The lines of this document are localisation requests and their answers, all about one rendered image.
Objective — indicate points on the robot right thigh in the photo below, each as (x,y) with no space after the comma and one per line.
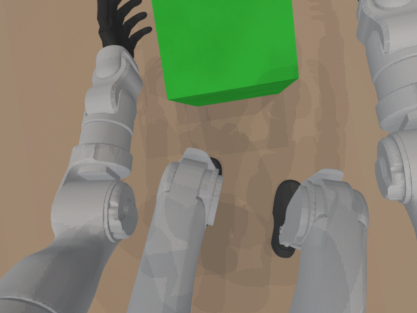
(332,276)

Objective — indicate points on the left robot hand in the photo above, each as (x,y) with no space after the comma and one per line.
(112,31)

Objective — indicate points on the robot right forearm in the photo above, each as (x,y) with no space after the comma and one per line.
(388,30)

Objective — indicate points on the carton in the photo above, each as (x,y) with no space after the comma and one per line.
(215,51)

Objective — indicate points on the right robot shin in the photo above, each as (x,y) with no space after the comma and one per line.
(286,237)

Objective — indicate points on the robot left forearm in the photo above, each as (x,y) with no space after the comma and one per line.
(103,152)

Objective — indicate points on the right robot upper arm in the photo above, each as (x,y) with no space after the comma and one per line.
(396,170)

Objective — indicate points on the left robot upper arm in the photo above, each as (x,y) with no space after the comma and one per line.
(89,218)

